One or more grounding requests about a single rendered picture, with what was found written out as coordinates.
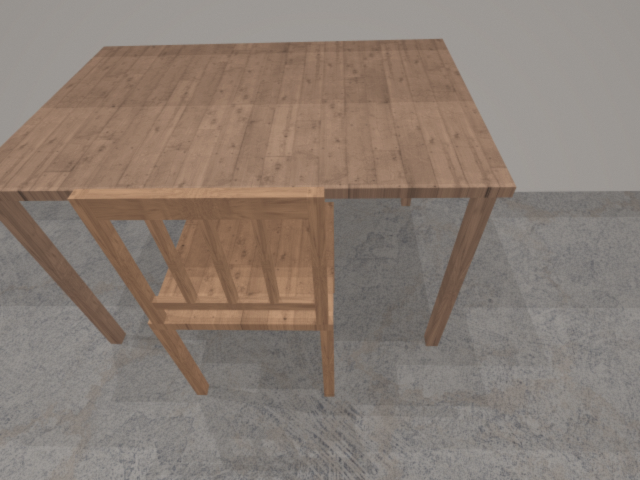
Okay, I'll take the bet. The chair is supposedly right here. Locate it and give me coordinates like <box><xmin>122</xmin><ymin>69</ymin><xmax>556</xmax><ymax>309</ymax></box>
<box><xmin>68</xmin><ymin>187</ymin><xmax>335</xmax><ymax>397</ymax></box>

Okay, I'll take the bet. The table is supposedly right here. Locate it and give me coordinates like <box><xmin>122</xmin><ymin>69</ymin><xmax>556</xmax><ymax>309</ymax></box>
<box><xmin>0</xmin><ymin>39</ymin><xmax>516</xmax><ymax>346</ymax></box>

